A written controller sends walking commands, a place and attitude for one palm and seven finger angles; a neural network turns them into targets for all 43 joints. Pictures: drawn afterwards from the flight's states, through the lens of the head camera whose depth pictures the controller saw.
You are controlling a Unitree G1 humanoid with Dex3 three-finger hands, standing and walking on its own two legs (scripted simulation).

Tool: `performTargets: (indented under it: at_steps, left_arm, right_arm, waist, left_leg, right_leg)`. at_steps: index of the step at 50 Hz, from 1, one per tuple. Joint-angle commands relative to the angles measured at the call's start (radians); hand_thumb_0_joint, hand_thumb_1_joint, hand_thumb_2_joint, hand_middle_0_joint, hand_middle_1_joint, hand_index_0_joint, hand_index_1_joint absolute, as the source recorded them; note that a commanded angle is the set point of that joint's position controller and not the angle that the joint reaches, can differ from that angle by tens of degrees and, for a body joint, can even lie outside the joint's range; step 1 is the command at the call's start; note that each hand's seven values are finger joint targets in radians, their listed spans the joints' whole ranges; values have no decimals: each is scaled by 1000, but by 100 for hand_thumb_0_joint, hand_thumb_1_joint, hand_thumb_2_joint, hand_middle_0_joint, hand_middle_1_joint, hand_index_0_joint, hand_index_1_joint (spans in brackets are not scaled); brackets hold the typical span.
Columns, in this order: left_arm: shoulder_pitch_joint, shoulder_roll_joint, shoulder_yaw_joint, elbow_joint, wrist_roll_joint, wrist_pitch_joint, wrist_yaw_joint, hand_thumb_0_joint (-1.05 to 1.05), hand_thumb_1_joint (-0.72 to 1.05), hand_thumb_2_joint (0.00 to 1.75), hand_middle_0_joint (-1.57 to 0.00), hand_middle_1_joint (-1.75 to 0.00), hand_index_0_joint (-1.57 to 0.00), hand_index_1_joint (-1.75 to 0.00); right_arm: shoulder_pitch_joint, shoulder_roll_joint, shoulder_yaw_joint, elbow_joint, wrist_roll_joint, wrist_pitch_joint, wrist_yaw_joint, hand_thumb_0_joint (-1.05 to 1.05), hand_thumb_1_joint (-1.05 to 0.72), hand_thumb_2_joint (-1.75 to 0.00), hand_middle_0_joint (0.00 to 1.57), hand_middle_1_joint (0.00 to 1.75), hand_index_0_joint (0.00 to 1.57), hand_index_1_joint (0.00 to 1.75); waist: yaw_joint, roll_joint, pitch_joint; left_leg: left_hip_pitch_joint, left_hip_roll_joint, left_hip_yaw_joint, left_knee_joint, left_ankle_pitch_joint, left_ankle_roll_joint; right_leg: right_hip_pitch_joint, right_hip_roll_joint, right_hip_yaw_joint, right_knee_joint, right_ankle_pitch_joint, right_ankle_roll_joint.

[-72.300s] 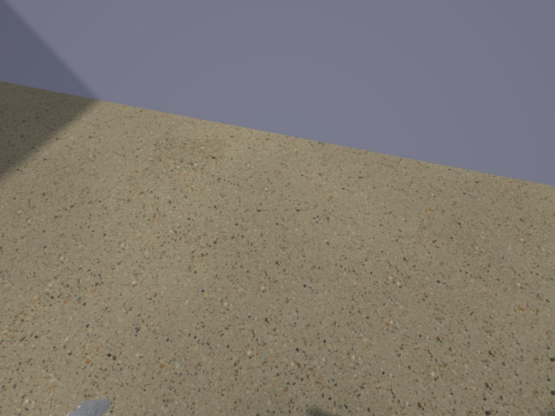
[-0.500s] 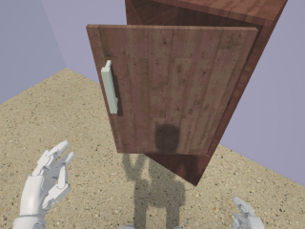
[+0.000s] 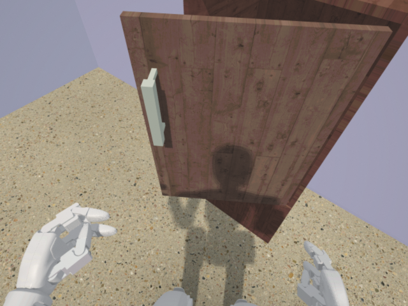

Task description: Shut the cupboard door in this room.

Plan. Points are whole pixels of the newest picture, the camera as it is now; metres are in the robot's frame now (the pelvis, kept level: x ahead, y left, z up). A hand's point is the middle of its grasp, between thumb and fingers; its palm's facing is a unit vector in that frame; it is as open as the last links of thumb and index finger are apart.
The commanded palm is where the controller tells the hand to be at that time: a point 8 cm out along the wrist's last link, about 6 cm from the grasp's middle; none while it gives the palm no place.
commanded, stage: raise the hand and make a fist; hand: left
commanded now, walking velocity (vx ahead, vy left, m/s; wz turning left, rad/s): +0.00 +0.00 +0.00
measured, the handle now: (156, 109) +0.46 +0.14 +0.13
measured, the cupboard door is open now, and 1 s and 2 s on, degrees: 33 33 33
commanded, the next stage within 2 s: bring the fist close to the handle in 1.16 s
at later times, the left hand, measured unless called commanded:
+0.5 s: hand (67, 228) +0.22 +0.23 +0.10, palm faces +0.00 -1.00 -0.04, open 3.1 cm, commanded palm +0.19 +0.28 +0.11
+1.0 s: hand (69, 208) +0.24 +0.23 +0.13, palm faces +0.01 -1.00 -0.03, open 3.1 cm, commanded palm +0.21 +0.28 +0.13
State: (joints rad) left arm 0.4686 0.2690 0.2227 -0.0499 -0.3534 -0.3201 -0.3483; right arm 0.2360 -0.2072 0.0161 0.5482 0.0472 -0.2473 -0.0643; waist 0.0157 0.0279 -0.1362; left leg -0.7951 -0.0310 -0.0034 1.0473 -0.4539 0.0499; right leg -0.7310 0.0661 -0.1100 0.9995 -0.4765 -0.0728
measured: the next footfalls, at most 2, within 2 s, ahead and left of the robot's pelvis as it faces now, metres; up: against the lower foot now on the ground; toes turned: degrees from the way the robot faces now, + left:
none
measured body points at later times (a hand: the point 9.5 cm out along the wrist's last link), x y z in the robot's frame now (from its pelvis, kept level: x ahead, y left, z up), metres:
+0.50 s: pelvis +0.01 +0.04 +0.02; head +0.03 +0.06 +0.47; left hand +0.21 +0.29 +0.11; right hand +0.20 -0.17 -0.03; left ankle +0.03 +0.08 -0.67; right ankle +0.01 -0.07 -0.67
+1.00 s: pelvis +0.01 +0.04 +0.04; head +0.02 +0.04 +0.49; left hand +0.23 +0.28 +0.13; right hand +0.18 -0.19 -0.02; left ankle +0.03 +0.08 -0.67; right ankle +0.01 -0.07 -0.67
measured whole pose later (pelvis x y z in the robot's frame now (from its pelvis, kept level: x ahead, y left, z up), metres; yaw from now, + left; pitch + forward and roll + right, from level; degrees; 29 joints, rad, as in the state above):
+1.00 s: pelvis +0.01 +0.04 +0.04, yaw +0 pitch +4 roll -2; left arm 0.34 0.27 0.16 -0.14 -0.27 -0.12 -0.21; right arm 0.27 -0.25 0.05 0.55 0.04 -0.22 -0.05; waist 0.01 0.03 -0.07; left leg -0.47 -0.07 0.02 0.76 -0.35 0.10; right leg -0.41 0.04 -0.07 0.71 -0.37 -0.03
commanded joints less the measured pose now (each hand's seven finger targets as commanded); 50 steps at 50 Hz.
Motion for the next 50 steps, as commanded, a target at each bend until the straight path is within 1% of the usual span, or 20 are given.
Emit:
performTargets:
  at_steps: [1,4,5,6,11,15,18,20,22,25,29,34,35,38,40,41,45,46,49,50]
  left_arm:
    - [55,102,80,-205,-9,-83,33,0,90,90,-90,-106,-90,-106]
    - [46,90,40,-234,4,-92,40,0,90,90,-95,-112,-95,-112]
    - [25,103,39,-257,5,-91,46,0,90,90,-97,-114,-97,-114]
    - [21,110,41,-285,9,-93,55,0,90,90,-99,-116,-99,-116]
    - [16,105,23,-346,26,-90,98,0,90,90,-108,-126,-108,-126]
    - [-16,109,14,-332,40,-56,117,0,90,90,-115,-134,-115,-134]
    - [-44,90,-26,-357,54,-27,125,0,90,90,-121,-140,-121,-140]
    - [-64,116,-1,-341,61,-3,135,0,90,90,-124,-144,-124,-144]
    - [-76,101,-11,-340,61,17,138,0,90,90,-128,-148,-128,-148]
    - [-119,120,7,-333,64,43,144,0,90,90,-130,-150,-130,-150]
    - [-182,106,-12,-349,70,68,148,0,90,90,-130,-150,-130,-150]
    - [-230,117,-1,-347,68,101,143,0,90,90,-130,-150,-130,-150]
    - [-229,137,18,-321,70,111,144,0,90,90,-130,-150,-130,-150]
    - [-282,128,8,-332,68,127,142,0,90,90,-130,-150,-130,-150]
    - [-240,128,23,-281,66,143,142,0,90,90,-130,-150,-130,-150]
    - [-234,105,2,-281,64,147,137,0,90,90,-130,-150,-130,-150]
    - [-240,129,24,-297,64,142,138,0,90,90,-130,-150,-130,-150]
    - [-252,124,16,-325,67,133,140,0,90,90,-130,-150,-130,-150]
    - [-261,121,14,-319,67,113,149,0,90,90,-130,-150,-130,-150]
    - [-259,130,22,-305,70,109,152,0,90,90,-130,-150,-130,-150]
  right_arm:
    - [-54,-137,-60,-168,-3,-44,-1,0,-90,-90,20,30,20,30]
    - [-48,-151,-61,-181,-2,-43,4,0,-90,-90,20,30,20,30]
    - [-51,-155,-59,-186,-5,-45,3,0,-90,-90,20,30,20,30]
    - [-45,-155,-58,-189,-5,-46,4,0,-90,-90,20,30,20,30]
    - [-37,-157,-54,-190,-5,-45,7,0,-90,-90,20,30,20,30]
    - [-40,-166,-48,-188,-3,-32,8,0,-90,-90,20,30,20,30]
    - [-41,-167,-39,-200,2,-30,10,0,-90,-90,20,30,20,30]
    - [-41,-171,-36,-193,-1,-27,7,0,-90,-90,20,30,20,30]
    - [-39,-167,-31,-196,1,-24,8,0,-90,-90,20,30,20,30]
    - [-43,-172,-25,-191,0,-19,6,0,-90,-90,20,30,20,30]
    - [-48,-169,-16,-188,3,-23,5,0,-90,-90,20,30,20,30]
    - [-53,-168,-15,-173,4,-27,1,0,-90,-90,20,30,20,30]
    - [-50,-172,-14,-167,2,-26,0,0,-90,-90,20,30,20,30]
    - [-57,-167,-12,-159,5,-25,0,0,-90,-90,20,30,20,30]
    - [-58,-171,-12,-154,3,-24,-1,0,-90,-90,20,30,20,30]
    - [-61,-166,-11,-157,4,-23,1,0,-90,-90,20,30,20,30]
    - [-64,-172,-17,-159,1,-24,2,0,-90,-90,20,30,20,30]
    - [-64,-168,-17,-163,0,-24,3,0,-90,-90,20,30,20,30]
    - [-64,-166,-15,-159,-1,-28,5,0,-90,-90,20,30,20,30]
    - [-59,-170,-16,-151,-5,-27,4,0,-90,-90,20,30,20,30]
  waist:
    - [8,-54,-164]
    - [2,-3,-145]
    - [4,18,-139]
    - [8,28,-162]
    - [7,55,-177]
    - [-3,55,-132]
    - [-9,86,-114]
    - [-7,58,-106]
    - [-9,51,-95]
    - [-4,56,-72]
    - [-7,72,-67]
    - [-4,55,-83]
    - [-2,36,-69]
    - [-4,63,-59]
    - [5,36,-36]
    - [4,39,-33]
    - [6,18,-49]
    - [7,39,-71]
    - [0,48,-46]
    - [-5,15,-29]
  left_leg:
    - [108,23,-80,-137,270,-22]
    - [159,24,-78,-178,253,-22]
    - [173,23,-80,-179,259,-21]
    - [195,24,-83,-193,266,-23]
    - [279,35,-106,-238,306,-44]
    - [302,47,-136,-282,263,-58]
    - [346,62,-167,-328,215,-68]
    - [357,64,-178,-345,218,-71]
    - [372,68,-182,-364,211,-75]
    - [384,69,-190,-389,193,-79]
    - [426,76,-206,-425,174,-88]
    - [461,71,-187,-441,224,-83]
    - [454,68,-178,-441,240,-79]
    - [475,67,-175,-458,235,-79]
    - [459,62,-165,-467,218,-74]
    - [457,58,-155,-468,223,-73]
    - [456,51,-134,-458,233,-63]
    - [468,47,-126,-451,262,-61]
    - [463,46,-128,-450,224,-60]
    - [446,48,-128,-449,220,-55]
  right_leg:
    - [193,-78,180,-177,358,100]
    - [138,-47,112,-171,257,63]
    - [135,-44,112,-170,248,56]
    - [139,-39,94,-167,239,47]
    - [129,-25,52,-165,233,34]
    - [117,-21,38,-183,194,32]
    - [108,-24,30,-201,155,35]
    - [128,-23,30,-212,166,34]
    - [136,-24,26,-227,166,37]
    - [152,-23,28,-244,167,34]
    - [168,-28,28,-261,165,37]
    - [226,-30,31,-301,202,36]
    - [243,-29,34,-313,216,35]
    - [255,-31,34,-332,216,35]
    - [270,-31,36,-349,216,34]
    - [278,-33,34,-353,220,33]
    - [300,-33,43,-364,231,34]
    - [307,-34,46,-361,245,33]
    - [280,-34,46,-362,218,34]
    - [288,-32,49,-367,221,33]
